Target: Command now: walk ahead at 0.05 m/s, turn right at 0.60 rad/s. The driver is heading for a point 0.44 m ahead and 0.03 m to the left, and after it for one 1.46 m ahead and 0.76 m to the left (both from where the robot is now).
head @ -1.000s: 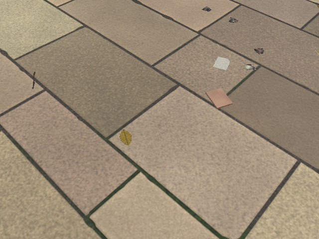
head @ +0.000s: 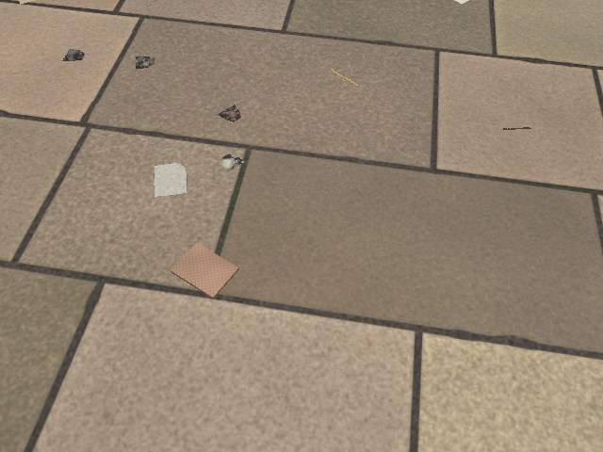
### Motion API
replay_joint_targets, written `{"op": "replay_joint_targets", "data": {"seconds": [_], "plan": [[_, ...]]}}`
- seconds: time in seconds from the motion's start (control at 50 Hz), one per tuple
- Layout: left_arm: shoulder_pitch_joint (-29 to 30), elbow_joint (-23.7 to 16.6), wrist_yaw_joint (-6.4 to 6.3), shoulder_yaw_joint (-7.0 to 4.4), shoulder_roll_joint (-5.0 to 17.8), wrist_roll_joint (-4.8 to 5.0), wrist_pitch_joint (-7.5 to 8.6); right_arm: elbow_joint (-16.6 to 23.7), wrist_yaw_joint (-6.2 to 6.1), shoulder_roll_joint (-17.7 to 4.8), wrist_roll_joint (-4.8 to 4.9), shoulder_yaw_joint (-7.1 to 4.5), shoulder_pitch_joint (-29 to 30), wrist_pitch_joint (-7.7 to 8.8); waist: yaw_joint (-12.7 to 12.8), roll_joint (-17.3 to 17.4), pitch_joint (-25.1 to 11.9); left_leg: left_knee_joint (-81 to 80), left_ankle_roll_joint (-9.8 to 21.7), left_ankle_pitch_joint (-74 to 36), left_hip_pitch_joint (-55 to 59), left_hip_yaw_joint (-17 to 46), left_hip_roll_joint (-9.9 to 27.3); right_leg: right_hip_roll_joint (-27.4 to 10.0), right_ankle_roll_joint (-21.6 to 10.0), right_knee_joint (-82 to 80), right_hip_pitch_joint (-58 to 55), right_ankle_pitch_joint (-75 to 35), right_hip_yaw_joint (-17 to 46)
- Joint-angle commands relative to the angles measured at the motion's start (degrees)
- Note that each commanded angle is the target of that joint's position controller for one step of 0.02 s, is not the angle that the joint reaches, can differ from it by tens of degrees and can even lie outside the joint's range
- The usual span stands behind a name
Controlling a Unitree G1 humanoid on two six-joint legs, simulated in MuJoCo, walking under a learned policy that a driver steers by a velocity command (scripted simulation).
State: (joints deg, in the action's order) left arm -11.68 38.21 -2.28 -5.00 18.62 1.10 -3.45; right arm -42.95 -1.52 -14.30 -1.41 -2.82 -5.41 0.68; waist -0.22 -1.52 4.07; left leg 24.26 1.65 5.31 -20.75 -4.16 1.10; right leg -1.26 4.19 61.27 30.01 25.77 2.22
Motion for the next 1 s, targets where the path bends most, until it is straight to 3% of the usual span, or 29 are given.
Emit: {"op": "replay_joint_targets", "data": {"seconds": [0.02, 0.1, 0.14, 0.16, 0.18, 0.2, 0.22, 0.24, 0.28, 0.32, 0.38, 0.42, 0.46, 0.48, 0.5, 0.52, 0.54, 0.56, 0.58, 0.62, 0.64, 0.68, 0.74, 0.8, 0.86, 0.88, 0.92, 0.96, 1.0], "plan": [[-2.38, -4.25, 0.4, -0.41, 2.67, -0.31, 0.56, 3.64, -0.57, -10.36, 0.4, -2.91, 2.03, 0.1, 0.14, 9.89, -11.73, -9.16, 12.71, -9.0, 9.67, 9.56, 15.51, -2.18, -0.61, -7.01, -3.99, -3.64, -1.17], [-2.53, -4.21, 1.59, -0.39, 3.36, -0.74, 0.48, 2.56, 0.2, -11.67, 1.53, -3.17, 1.3, -0.66, 0.19, 10.44, -11.21, -8.3, 11.87, -3.98, 8.75, 8.11, 15.84, -0.64, -3.04, -18.0, -10.9, -5.22, -3.25], [-5.82, -2.57, 2.16, -0.56, 3.1, -1.07, 0.56, 1.77, 0.51, -11.45, 2.71, -2.93, 1.85, -1.05, 2.43, 9.7, -10.72, -4.86, 9.14, -0.55, 6.43, 6.55, 14.72, 1.18, -5.52, -29.87, -17.94, -11.88, -5.2], [-6.79, -2.06, 2.2, -0.82, 3.94, -1.4, 0.57, 0.47, 0.73, -9.89, 3.07, -2.5, -0.51, -1.15, 2.58, 8.13, -9.97, -1.91, 5.72, 3.61, 3.0, 4.88, 13.01, 1.27, -7.29, -35.36, -22.64, -14.91, -3.74], [-6.76, -2.71, 1.68, -1.5, 7.58, -1.7, 0.54, 0.17, 1.38, -5.9, 1.82, -1.32, -2.83, -1.03, 0.77, -3.24, -9.51, 9.38, -0.31, 13.27, -3.94, -1.02, 7.85, -8.45, -10.79, -42.19, -27.38, -21.42, 9.83], [-3.29, -4.62, 1.35, -1.91, 11.87, -2.53, 0.55, 2.46, 1.34, -5.22, 0.33, -1.08, -0.9, -0.59, 0.07, -15.34, -6.75, 18.09, -4.37, 28.61, -13.59, -2.75, 0.39, -20.35, -19.97, -45.12, -23.42, -26.1, 23.93], [-3.25, -4.73, 1.49, -1.41, 9.78, -3.94, 1.79, 2.78, 0.71, -9.37, 0.63, -2.38, 3.07, -0.67, 3.22, -9.94, -6.95, 28.82, -4.46, 29.29, -11.42, 3.8, 1.78, -19.99, -22.43, -45.69, -17.93, -24.07, 22.64], [-0.65, -4.19, 1.55, -0.73, 8.01, -3.95, 2.91, 2.04, 0.6, -9.6, 1.57, -2.81, 1.63, -0.99, 1.21, -8.99, -6.45, 32.35, -4.03, 26.02, -11.12, 5.26, 1.95, -16.81, -20.34, -45.37, -16.96, -23.41, 17.86], [3.82, -3.77, 1.51, 0.13, 5.13, -2.33, 4.18, -0.96, -0.01, -9.27, 1.03, -3.19, -2.29, -1.72, -0.72, -7.74, -6.47, 33.87, -4.81, 19.54, -10.72, 5.89, 2.46, -12.2, -15.9, -43.94, -18.19, -25.79, 11.69], [4.61, -3.03, 1.31, 1.27, 2.49, -2.3, 4.51, -1.92, 0.02, -8.12, 1.06, -2.99, -3.75, -1.79, -1.69, -6.49, -7.6, 34.15, -5.98, 16.36, -6.91, 5.77, 2.2, -10.45, -15.76, -42.49, -17.86, -34.84, 8.31], [3.81, -1.68, 1.33, 1.17, 2.57, -2.08, 4.22, -1.58, 0.3, -5.57, 1.49, -1.63, -1.6, -1.56, -0.02, -6.47, -8.11, 21.93, -6.4, 15.86, -2.94, 4.99, 2.44, -9.36, -15.79, -40.5, -20.83, -35.96, 7.11], [2.51, -0.45, 1.43, 0.89, 3.54, -2.08, 3.75, -1.22, 0.44, -5.99, 1.67, -1.35, -0.67, -1.55, 1.23, -6.6, -8.28, 16.29, -6.25, 17.79, -0.31, 4.39, 1.96, -10.66, -17.08, -39.8, -21.99, -35.42, 9.47], [3.36, 0.45, 1.52, 1.21, 2.92, -1.61, 3.51, -2.07, 0.57, -6.25, 1.86, -1.23, -2.46, -1.45, 0.23, -6.17, -7.94, 7.22, -5.51, 13.09, 3.9, 3.88, 1.51, -10.45, -16.64, -39.0, -21.42, -33.58, 10.67], [3.43, 1.2, 1.59, 1.42, 2.4, -1.13, 3.5, -2.82, 0.72, -6.0, 1.46, -0.99, -3.99, -1.22, -1.08, -5.14, -7.43, -1.11, -4.67, 4.36, 8.11, 3.79, 1.4, -9.38, -14.98, -38.59, -19.98, -31.49, 10.18], [1.92, 1.98, 1.64, 1.61, 1.82, -1.17, 3.86, -3.29, 0.72, -7.4, 0.64, -1.04, -4.9, -1.04, -0.88, -3.28, -8.03, -3.37, -3.64, -3.47, 12.92, 6.04, 2.9, -7.87, -12.49, -38.51, -18.14, -27.54, 9.93], [0.34, 2.35, 1.9, 1.79, 1.29, -2.17, 4.42, -3.37, 0.5, -10.74, 0.21, -1.54, -5.81, -1.01, 0.95, 1.6, -8.87, -1.15, -2.13, -14.17, 16.69, 9.33, 6.79, -4.68, -10.03, -36.57, -15.63, -21.97, 7.47], [-1.23, 2.72, 2.11, 1.45, 1.42, -2.23, 4.77, -4.62, 0.67, -12.32, 1.08, -2.21, -4.71, -1.03, 3.1, 7.83, -8.35, 1.64, 0.02, -7.55, 13.26, 7.82, 6.3, -1.2, -8.1, -37.95, -16.41, -17.84, 3.66], [2.32, 3.1, 2.02, 1.45, 2.51, -2.48, 4.68, -4.29, 1.11, -8.87, 1.37, -1.58, -3.67, -0.81, 0.47, 6.32, -7.16, 0.3, 0.29, -0.76, 9.52, 7.61, 5.02, -0.35, -6.76, -36.65, -18.8, -16.74, 2.59], [4.38, 2.89, 1.81, 1.25, 2.34, -2.14, 4.4, -4.71, 1.15, -7.42, 0.9, -1.11, -3.33, -0.52, 0.11, 5.77, -6.42, -0.72, -0.35, 2.07, 7.87, 7.56, 4.73, -0.34, -6.71, -35.91, -19.36, -16.82, 2.27], [4.86, 3.34, 1.32, 1.3, 1.47, -1.98, 3.49, -5.32, 1.0, -7.01, 0.71, -0.79, -2.74, 0.12, 0.05, 5.54, -5.16, -1.26, -1.47, 2.75, 7.04, 7.01, 4.04, -0.65, -7.23, -35.96, -19.25, -18.69, 2.62], [3.76, 4.1, 1.18, 1.27, 1.03, -1.96, 3.16, -6.25, 0.8, -6.7, 0.77, -0.66, -4.09, 0.29, 0.1, 5.17, -6.08, -1.39, -1.47, 8.43, 7.29, 6.38, 3.43, -0.06, -7.55, -36.19, -19.48, -13.15, 2.06], [2.88, 4.85, 0.93, 0.65, 1.91, -1.27, 2.84, -6.98, 0.3, -7.74, 1.55, -0.99, -5.43, 0.17, 0.01, 4.08, -2.94, -0.74, 0.18, 25.53, 4.04, 6.11, 2.29, 1.31, -8.72, -35.63, -15.61, 5.1, 1.43], [1.48, 5.24, 1.02, 0.47, 1.33, -0.38, 4.69, -6.3, -0.27, -7.66, 2.21, -0.86, -6.1, 1.47, -0.02, 3.17, 2.28, -0.69, 2.79, 34.73, 0.38, 9.25, 3.71, -0.07, -10.48, -35.77, -10.01, 13.69, 3.83], [0.18, 5.84, 1.73, 0.25, 0.94, -0.06, 7.21, -6.14, 0.1, -7.65, 2.78, -0.94, -6.97, 3.4, 0.19, 2.66, 1.32, 0.17, 4.63, 32.47, 1.0, 11.76, 4.91, -1.22, -11.49, -35.01, -10.7, 10.5, 5.45], [-2.48, 6.52, 2.32, 0.05, 1.45, 0.24, 8.68, -4.98, 0.88, -6.46, 2.98, -0.57, -5.94, 4.81, 1.1, 0.19, 0.44, 3.85, 4.81, 26.99, -0.9, 9.85, 2.98, -2.54, -13.39, -36.9, -14.89, 8.58, 8.83], [-4.42, 6.92, 2.48, -0.13, 2.28, 0.3, 8.94, -4.3, 1.17, -5.76, 2.95, -0.34, -5.18, 5.35, 1.64, -1.95, 0.19, 7.37, 4.44, 23.91, -3.34, 7.71, 1.47, -4.13, -14.71, -38.4, -17.92, 7.54, 12.14], [-9.84, 8.19, 2.8, -1.04, 5.96, 0.51, 9.14, -2.73, 1.97, -4.39, 2.96, 0.16, -3.89, 6.6, 2.36, -9.0, -0.99, 18.28, 3.34, 15.49, -11.66, 3.13, -1.06, -12.44, -19.78, -41.76, -27.14, -1.25, 25.63], [-14.94, 9.34, 2.92, -1.33, 6.73, 0.1, 9.31, -0.52, 2.81, -5.24, 3.07, 0.28, 1.41, 7.22, 5.1, -9.0, -1.0, 26.8, 3.88, 28.31, -24.09, 5.23, -0.44, -18.35, -22.94, -42.55, -36.79, -15.97, 32.3], [-17.2, 9.7, 2.63, -1.2, 6.48, -0.06, 8.74, 1.36, 3.48, -5.18, 3.61, 0.74, 5.64, 7.16, 6.56, -4.61, -1.5, 29.8, 4.21, 30.91, -32.48, 6.54, 2.73, -20.31, -21.97, -42.66, -42.49, -21.97, 30.74]]}}
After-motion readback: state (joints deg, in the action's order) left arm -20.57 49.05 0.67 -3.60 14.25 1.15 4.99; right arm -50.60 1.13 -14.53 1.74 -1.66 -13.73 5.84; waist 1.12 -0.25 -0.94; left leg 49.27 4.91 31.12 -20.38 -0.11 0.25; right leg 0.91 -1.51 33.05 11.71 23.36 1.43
